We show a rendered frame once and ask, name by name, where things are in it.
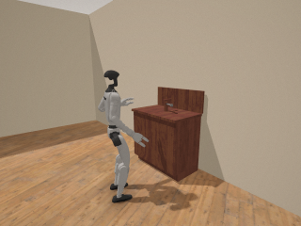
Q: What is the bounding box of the robot right upper arm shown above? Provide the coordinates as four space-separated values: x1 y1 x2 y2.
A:
109 92 119 121

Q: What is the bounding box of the counter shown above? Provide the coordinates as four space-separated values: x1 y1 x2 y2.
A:
132 87 205 182

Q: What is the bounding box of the left robot hand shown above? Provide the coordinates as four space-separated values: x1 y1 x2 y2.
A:
120 97 134 106

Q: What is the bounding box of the robot right foot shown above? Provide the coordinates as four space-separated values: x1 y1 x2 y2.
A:
112 194 133 203

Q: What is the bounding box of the right robot hand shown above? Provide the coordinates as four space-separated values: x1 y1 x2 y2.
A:
132 132 149 148

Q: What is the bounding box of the robot foot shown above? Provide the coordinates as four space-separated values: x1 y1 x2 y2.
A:
112 194 133 203
110 183 128 190

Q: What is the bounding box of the robot left upper arm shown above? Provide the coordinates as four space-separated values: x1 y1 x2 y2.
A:
98 96 105 112

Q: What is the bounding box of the robot left foot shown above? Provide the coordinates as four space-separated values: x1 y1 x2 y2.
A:
110 183 128 190

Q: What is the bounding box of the robot right forearm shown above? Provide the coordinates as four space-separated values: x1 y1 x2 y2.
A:
111 115 135 137

